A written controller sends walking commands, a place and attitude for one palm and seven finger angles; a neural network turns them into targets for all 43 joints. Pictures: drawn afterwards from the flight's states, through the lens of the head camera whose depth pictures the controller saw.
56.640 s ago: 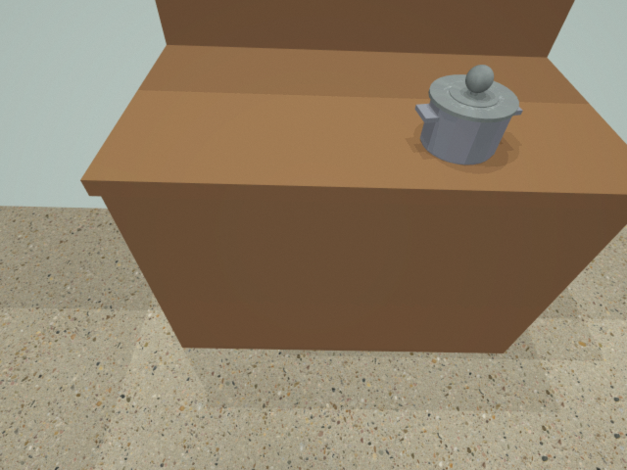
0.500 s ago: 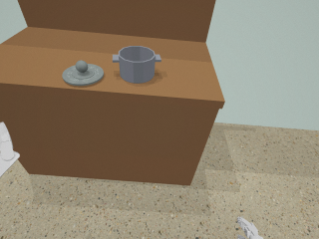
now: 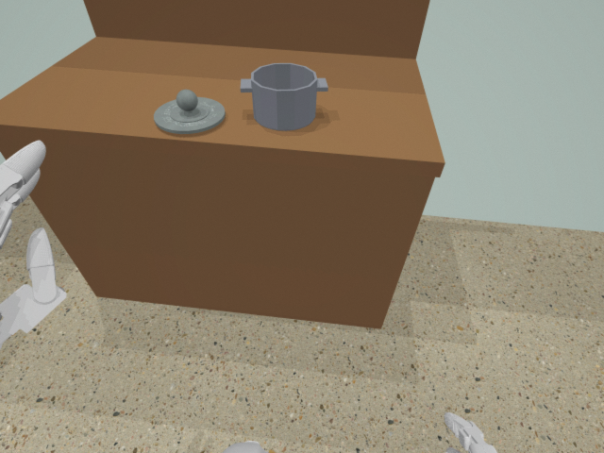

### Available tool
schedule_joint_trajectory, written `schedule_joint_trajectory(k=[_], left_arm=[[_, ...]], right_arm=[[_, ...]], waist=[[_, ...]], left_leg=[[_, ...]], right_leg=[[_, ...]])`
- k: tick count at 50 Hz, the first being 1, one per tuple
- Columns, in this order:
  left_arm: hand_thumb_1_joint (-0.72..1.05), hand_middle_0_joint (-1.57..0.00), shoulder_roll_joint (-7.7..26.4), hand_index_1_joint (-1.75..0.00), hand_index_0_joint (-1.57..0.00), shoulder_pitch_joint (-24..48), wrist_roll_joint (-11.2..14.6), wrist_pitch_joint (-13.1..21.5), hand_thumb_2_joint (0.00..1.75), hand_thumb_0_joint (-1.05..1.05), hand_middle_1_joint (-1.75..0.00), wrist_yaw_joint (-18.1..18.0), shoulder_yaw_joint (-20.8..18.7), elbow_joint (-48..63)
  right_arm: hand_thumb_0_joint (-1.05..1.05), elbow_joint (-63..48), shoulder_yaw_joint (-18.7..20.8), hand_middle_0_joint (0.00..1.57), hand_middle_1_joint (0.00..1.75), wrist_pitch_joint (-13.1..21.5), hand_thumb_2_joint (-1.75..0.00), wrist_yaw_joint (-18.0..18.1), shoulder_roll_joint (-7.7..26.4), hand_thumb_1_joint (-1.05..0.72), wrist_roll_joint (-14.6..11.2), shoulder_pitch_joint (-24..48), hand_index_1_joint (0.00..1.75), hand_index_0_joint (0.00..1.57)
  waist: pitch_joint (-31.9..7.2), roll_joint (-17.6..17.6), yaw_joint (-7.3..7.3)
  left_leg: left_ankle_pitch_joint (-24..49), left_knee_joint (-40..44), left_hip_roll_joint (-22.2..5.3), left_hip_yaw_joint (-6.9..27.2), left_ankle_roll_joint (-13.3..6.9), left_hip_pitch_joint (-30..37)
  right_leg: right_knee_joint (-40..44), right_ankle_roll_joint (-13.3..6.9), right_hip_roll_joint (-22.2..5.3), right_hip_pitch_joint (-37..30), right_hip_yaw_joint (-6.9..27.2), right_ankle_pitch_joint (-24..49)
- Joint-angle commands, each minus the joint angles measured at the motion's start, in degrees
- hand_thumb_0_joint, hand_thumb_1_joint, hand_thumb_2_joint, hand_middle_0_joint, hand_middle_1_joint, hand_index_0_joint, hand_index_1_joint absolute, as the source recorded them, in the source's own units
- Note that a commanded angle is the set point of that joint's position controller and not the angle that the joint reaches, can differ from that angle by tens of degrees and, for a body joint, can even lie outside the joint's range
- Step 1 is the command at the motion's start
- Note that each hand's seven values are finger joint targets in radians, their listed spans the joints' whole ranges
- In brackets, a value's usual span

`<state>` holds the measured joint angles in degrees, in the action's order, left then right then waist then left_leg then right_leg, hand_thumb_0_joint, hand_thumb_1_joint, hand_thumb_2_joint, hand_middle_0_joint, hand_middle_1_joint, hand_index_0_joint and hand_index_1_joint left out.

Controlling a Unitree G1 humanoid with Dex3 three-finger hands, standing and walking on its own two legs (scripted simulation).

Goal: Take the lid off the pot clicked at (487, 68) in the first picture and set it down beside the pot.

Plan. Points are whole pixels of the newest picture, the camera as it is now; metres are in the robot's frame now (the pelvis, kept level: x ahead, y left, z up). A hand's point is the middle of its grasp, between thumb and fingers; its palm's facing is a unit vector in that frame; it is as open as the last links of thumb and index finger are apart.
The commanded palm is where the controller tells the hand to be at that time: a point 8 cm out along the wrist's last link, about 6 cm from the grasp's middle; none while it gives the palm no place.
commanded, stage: stop stepping back and stand still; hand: left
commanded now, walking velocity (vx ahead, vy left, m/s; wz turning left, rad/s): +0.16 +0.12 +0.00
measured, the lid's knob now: (187, 100) +0.84 +0.32 +0.07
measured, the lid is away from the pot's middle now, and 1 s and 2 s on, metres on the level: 0.23 0.23 0.23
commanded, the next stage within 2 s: let the arm hang, fingers relaxed in 0.92 s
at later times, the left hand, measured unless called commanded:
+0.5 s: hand out of the picture +0.01 +0.22 -0.17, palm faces +0.09 -0.96 -0.25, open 7.2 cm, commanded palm none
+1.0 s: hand out of the picture +0.14 +0.22 -0.16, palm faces +0.06 -0.97 -0.22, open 7.3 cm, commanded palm none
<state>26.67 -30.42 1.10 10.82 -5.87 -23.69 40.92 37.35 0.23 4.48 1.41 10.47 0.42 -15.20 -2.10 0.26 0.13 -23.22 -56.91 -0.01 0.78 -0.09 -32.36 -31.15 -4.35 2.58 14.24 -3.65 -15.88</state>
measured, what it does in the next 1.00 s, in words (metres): steps on the spot: left foot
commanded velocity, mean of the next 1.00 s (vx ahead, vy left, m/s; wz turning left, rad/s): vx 0.00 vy -0.01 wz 0.00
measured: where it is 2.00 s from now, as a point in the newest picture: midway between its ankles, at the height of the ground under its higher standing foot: outside the picture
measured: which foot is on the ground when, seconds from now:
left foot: up 0.00-0.24, down 0.26-1.00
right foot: down 0.00-1.00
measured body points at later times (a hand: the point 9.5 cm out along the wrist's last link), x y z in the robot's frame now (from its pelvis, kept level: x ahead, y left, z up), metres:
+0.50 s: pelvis +0.05 +0.02 +0.00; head +0.10 +0.02 +0.44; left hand +0.01 +0.27 -0.15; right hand +0.04 -0.23 -0.15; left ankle -0.02 +0.17 -0.70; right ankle +0.01 -0.07 -0.73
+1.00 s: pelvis +0.08 +0.04 +0.01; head +0.10 +0.04 +0.46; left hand +0.14 +0.27 -0.14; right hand +0.09 -0.18 -0.16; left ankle +0.01 +0.15 -0.73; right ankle +0.01 -0.07 -0.73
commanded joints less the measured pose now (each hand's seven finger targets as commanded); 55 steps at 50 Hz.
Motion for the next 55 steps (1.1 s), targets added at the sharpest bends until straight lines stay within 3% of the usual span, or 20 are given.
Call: schedule_joint_trajectory(k=[1, 6, 9, 10, 11, 12, 13, 14, 16, 17, 18, 20, 21, 24, 25, 27, 29, 32, 36, 55], left_arm=[[0.90, -0.20, -7.7, -0.30, -0.20, 10.1, -5.0, -10.5, 0.90, 0.00, -0.30, 4.0, 14.9, -40.8], [0.90, -0.20, -4.9, -0.30, -0.20, 13.2, -3.7, -10.6, 0.90, 0.00, -0.30, 4.8, 17.3, -59.1], [0.90, -0.20, -3.0, -0.30, -0.20, 16.1, -3.0, -10.7, 0.90, 0.00, -0.30, 5.4, 18.2, -69.9], [0.90, -0.20, -3.1, -0.30, -0.20, 17.0, -2.6, -10.8, 0.90, 0.00, -0.30, 5.6, 18.7, -73.0], [0.90, -0.20, -4.9, -0.30, -0.20, 16.3, -2.1, -10.8, 0.90, 0.00, -0.30, 5.9, 19.3, -75.4], [0.90, -0.20, -7.9, -0.30, -0.20, 15.2, -1.8, -10.8, 0.90, 0.00, -0.30, 6.4, 20.3, -76.9], [0.90, -0.20, -9.2, -0.30, -0.20, 17.1, -1.7, -10.6, 0.90, 0.00, -0.30, 6.4, 21.3, -77.7], [0.90, -0.20, -9.5, -0.30, -0.20, 18.6, -1.5, -10.5, 0.90, 0.00, -0.30, 6.5, 21.6, -79.4], [0.90, -0.20, -10.0, -0.30, -0.20, 17.8, -1.2, -11.1, 0.90, 0.00, -0.30, 6.8, 20.4, -84.1], [0.90, -0.20, -9.3, -0.30, -0.20, 14.5, -1.0, -10.9, 0.90, 0.00, -0.30, 7.2, 20.5, -86.9], [0.90, -0.20, -8.3, -0.30, -0.20, 11.1, -0.9, -10.7, 0.90, 0.00, -0.30, 7.2, 20.3, -89.8], [0.90, -0.20, -4.2, -0.30, -0.20, 6.4, -1.2, -9.5, 0.90, 0.00, -0.30, 5.4, 19.5, -94.7], [0.90, -0.20, -4.9, -0.30, -0.20, 7.3, -1.4, -9.2, 0.90, 0.00, -0.30, 4.7, 20.0, -96.1], [0.90, -0.20, -8.0, -0.30, -0.20, 11.7, -1.9, -9.9, 0.90, 0.00, -0.30, 3.4, 20.6, -97.3], [0.90, -0.20, -8.6, -0.30, -0.20, 12.8, -1.8, -10.0, 0.90, 0.00, -0.30, 3.3, 20.7, -97.9], [0.90, -0.20, -11.3, -0.30, -0.20, 12.4, -0.8, -10.0, 0.90, 0.00, -0.30, 3.4, 21.4, -98.7], [0.90, -0.20, -13.9, -0.30, -0.20, 10.8, -1.3, -10.3, 0.90, 0.00, -0.30, 3.3, 22.2, -99.0], [0.90, -0.20, -12.9, -0.30, -0.20, 11.8, -1.0, -10.4, 0.90, 0.00, -0.30, 3.5, 21.5, -100.8], [0.90, -0.20, -12.9, -0.30, -0.20, 12.3, -1.1, -10.2, 0.90, 0.00, -0.30, 2.8, 21.5, -101.5], [0.90, -0.20, -12.4, -0.30, -0.20, 16.0, -1.1, -10.6, 0.90, 0.00, -0.30, 3.0, 21.1, -100.4]], right_arm=[[0.00, -1.9, 4.9, 0.20, 0.30, -2.2, -0.90, -2.6, 10.1, -0.90, -0.9, -1.5, 0.30, 0.20], [0.00, -3.3, 4.1, 0.20, 0.30, -5.0, -0.90, -3.1, 9.1, -0.90, 0.9, 3.6, 0.30, 0.20], [0.00, 0.9, 4.4, 0.20, 0.30, -5.0, -0.90, -2.6, 8.3, -0.90, 1.2, -0.3, 0.30, 0.20], [0.00, 3.4, 4.4, 0.20, 0.30, -4.7, -0.90, -2.4, 8.4, -0.90, 1.1, -4.0, 0.30, 0.20], [0.00, 5.4, 4.5, 0.20, 0.30, -4.1, -0.90, -2.0, 10.0, -0.90, 1.1, -6.7, 0.30, 0.20], [0.00, 6.7, 4.9, 0.20, 0.30, -3.8, -0.90, -1.3, 13.3, -0.90, 1.5, -8.1, 0.30, 0.20], [0.00, 6.4, 5.2, 0.20, 0.30, -4.2, -0.90, -0.7, 16.0, -0.90, 1.6, -9.0, 0.30, 0.20], [0.00, 8.1, 4.9, 0.20, 0.30, -4.2, -0.90, -0.3, 15.7, -0.90, 1.8, -8.8, 0.30, 0.20], [0.00, 9.1, 4.5, 0.20, 0.30, -4.4, -0.90, 0.4, 12.5, -0.90, 1.9, -3.8, 0.30, 0.20], [0.00, 9.8, 3.9, 0.20, 0.30, -4.6, -0.90, 0.7, 11.3, -0.90, 1.6, -1.7, 0.30, 0.20], [0.00, 10.4, 3.7, 0.20, 0.30, -4.9, -0.90, 0.9, 10.4, -0.90, 1.1, -1.3, 0.30, 0.20], [0.00, 11.5, 3.2, 0.20, 0.30, -4.9, -0.90, 0.7, 5.6, -0.90, -0.2, -2.9, 0.30, 0.20], [0.00, 12.5, 3.5, 0.20, 0.30, -5.2, -0.90, 0.8, 5.7, -0.90, -0.2, -2.2, 0.30, 0.20], [0.00, 15.9, 3.2, 0.20, 0.30, -5.3, -0.90, 0.5, 3.4, -0.90, -0.6, -4.2, 0.30, 0.20], [0.00, 17.0, 3.1, 0.20, 0.30, -5.3, -0.90, 0.4, 2.7, -0.90, -0.5, -5.3, 0.30, 0.20], [0.00, 19.8, 2.6, 0.20, 0.30, -5.0, -0.90, 0.5, 2.8, -0.90, -0.3, -8.5, 0.30, 0.20], [0.00, 20.4, 2.9, 0.20, 0.30, -4.9, -0.90, 1.0, 5.5, -0.90, 0.5, -8.4, 0.30, 0.20], [0.00, 22.1, 2.5, 0.20, 0.30, -4.9, -0.90, 1.7, 3.7, -0.90, 0.0, -6.9, 0.30, 0.20], [0.00, 23.0, 2.8, 0.20, 0.30, -5.1, -0.90, 2.0, 3.0, -0.90, -0.2, -6.1, 0.30, 0.20], [0.00, 24.6, 2.6, 0.20, 0.30, -5.0, -0.90, 1.9, 2.9, -0.90, 0.3, -6.3, 0.30, 0.20]], waist=[[0.7, -8.3, 2.83], [10.8, -16.3, -0.61], [8.0, -15.7, 1.38], [4.7, -12.4, 2.85], [1.2, -2.5, 3.25], [-0.1, 10.1, 3.24], [1.3, 13.6, 4.02], [0.0, 13.8, 4.30], [3.3, 26.5, 2.04], [2.0, 24.0, -0.06], [0.7, 15.4, -1.15], [-1.1, -9.0, -1.23], [-0.2, -12.7, -1.16], [0.0, -7.3, 1.23], [0.5, -6.8, 2.12], [-1.3, -2.3, 2.52], [0.8, 1.6, 1.38], [1.2, 3.2, 1.42], [-0.8, -1.3, 1.54], [3.4, 0.9, 1.39]], left_leg=[[-6.7, -13.8, -6.3, 0.8, 0.8, -2.1], [-9.1, 4.2, -3.0, -4.8, -0.2, -0.8], [-4.3, 20.6, -0.6, -7.1, -0.9, 9.8], [1.3, 28.0, -0.2, -6.3, -1.4, 16.7], [8.3, 30.9, -4.2, -0.4, -3.2, 24.9], [14.9, 31.4, -13.3, 10.5, -6.9, 30.7], [19.7, 34.8, -18.9, 17.6, -10.1, 29.7], [16.2, 37.8, -18.7, 15.6, -10.3, 24.7], [16.7, 37.5, -15.0, 9.5, -7.1, 15.2], [20.6, 33.5, -13.0, 5.3, -4.5, 14.9], [21.3, 27.6, -10.0, 2.0, -1.9, 13.9], [4.4, 13.0, -1.7, -5.4, 1.6, 6.4], [-7.1, 8.0, -2.2, -2.8, 1.3, 5.3], [-7.0, 11.9, -3.0, -1.9, -0.1, 7.6], [-2.5, 19.4, -3.3, -2.2, -0.4, 10.8], [26.1, 31.4, -6.4, 0.9, -2.3, 23.0], [34.2, 30.0, -11.6, 3.3, -5.0, 27.4], [40.8, 27.5, -8.9, -0.3, -2.8, 27.2], [38.2, 27.3, -7.5, -2.4, -1.7, 27.6], [31.0, 32.0, -7.4, -2.1, -1.8, 27.2]], right_leg=[[11.1, -7.6, -20.5, 10.8, 14.0, -16.5], [14.6, -6.2, -19.2, 6.5, 13.6, -10.5], [10.9, -3.9, -15.7, 4.0, 10.8, -4.9], [5.9, -1.8, -13.9, 4.3, 9.2, -3.3], [-1.6, 1.2, -10.2, 8.1, 5.7, -3.0], [-9.9, 3.5, -5.3, 15.7, 0.5, -5.5], [-15.6, 4.4, -2.8, 19.3, -1.1, -13.1], [-18.6, 3.9, -2.3, 16.6, 1.0, -18.2], [-16.9, 4.0, -2.9, 10.0, 1.5, -12.5], [-8.2, 4.1, -2.9, 4.3, 1.1, -8.0], [0.1, 4.1, -2.6, -2.3, 1.5, 0.3], [9.6, 0.5, -15.4, -11.9, 20.0, 24.7], [10.3, -2.1, -18.3, -12.5, 22.1, 36.0], [7.1, -6.1, -16.7, -13.3, 15.1, 43.8], [6.0, -5.0, -15.3, -12.3, 12.6, 42.2], [1.7, 1.2, -9.0, -7.0, 6.1, 30.4], [4.1, 2.6, -5.5, -0.2, 4.4, 9.6], [4.9, 2.5, -6.7, -4.5, 4.0, 21.6], [4.6, 2.4, -7.9, -8.3, 4.0, 32.5], [7.6, 2.1, -7.6, -7.6, 5.0, 23.9]])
